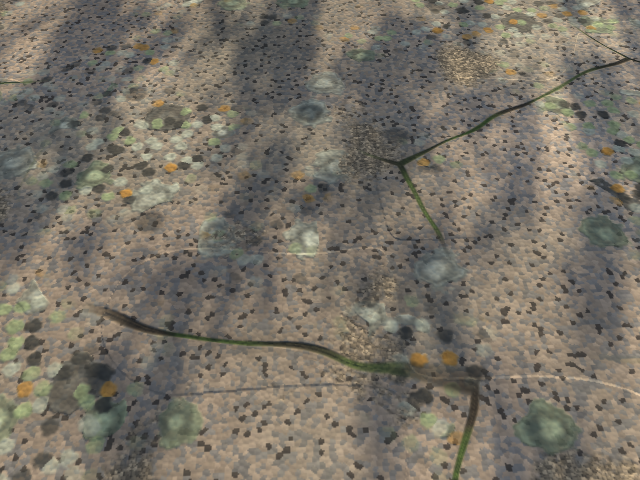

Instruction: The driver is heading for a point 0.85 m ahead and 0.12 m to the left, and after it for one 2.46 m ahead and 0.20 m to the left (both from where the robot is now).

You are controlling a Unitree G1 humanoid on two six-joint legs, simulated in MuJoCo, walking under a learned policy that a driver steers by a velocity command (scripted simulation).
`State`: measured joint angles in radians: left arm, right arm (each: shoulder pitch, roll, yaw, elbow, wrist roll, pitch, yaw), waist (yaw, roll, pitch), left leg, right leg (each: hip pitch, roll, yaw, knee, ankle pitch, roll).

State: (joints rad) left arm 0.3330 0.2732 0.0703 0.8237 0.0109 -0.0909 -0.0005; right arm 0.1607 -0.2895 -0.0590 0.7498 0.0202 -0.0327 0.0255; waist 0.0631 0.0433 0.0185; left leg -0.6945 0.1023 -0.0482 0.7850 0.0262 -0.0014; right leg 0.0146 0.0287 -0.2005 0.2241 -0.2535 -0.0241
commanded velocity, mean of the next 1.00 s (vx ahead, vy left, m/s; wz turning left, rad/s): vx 0.50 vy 0.00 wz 0.34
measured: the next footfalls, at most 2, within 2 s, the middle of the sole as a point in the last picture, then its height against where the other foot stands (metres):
left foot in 0.16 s outside the picture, level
right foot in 0.66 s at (354, 436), level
